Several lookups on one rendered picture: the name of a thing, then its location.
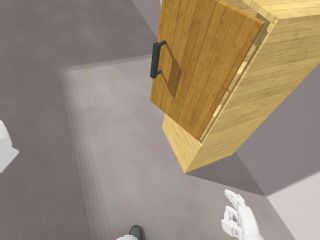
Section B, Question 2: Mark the right robot hand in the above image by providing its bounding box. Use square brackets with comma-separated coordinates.
[221, 189, 260, 240]

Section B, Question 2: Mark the robot left foot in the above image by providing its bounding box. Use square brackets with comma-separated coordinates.
[129, 225, 142, 240]

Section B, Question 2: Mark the left robot hand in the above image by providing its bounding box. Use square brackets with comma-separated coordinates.
[0, 120, 19, 173]

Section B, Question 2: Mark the cupboard door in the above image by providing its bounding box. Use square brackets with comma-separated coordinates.
[150, 0, 265, 141]

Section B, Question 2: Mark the handle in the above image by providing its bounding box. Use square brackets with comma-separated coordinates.
[150, 40, 167, 79]

